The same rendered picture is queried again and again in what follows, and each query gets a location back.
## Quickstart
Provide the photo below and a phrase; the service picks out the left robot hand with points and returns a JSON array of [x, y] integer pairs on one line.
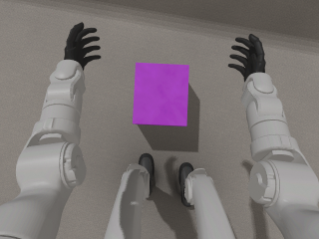
[[75, 50]]

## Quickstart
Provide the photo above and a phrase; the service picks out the right robot hand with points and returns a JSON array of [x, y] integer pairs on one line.
[[254, 61]]

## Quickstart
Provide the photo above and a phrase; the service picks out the robot left foot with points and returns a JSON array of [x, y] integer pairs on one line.
[[147, 161]]

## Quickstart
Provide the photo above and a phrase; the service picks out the right robot forearm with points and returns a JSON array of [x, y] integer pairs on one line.
[[267, 123]]

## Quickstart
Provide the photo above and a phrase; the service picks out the right robot upper arm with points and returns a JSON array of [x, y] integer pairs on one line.
[[289, 193]]

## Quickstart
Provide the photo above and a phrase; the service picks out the carton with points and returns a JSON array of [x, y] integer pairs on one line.
[[161, 94]]

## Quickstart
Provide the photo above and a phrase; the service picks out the left robot forearm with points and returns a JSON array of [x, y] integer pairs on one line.
[[62, 107]]

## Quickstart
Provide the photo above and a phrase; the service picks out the left robot upper arm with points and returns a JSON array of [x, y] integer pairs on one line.
[[47, 175]]

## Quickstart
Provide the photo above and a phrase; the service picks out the robot right shin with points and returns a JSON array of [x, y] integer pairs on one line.
[[197, 171]]

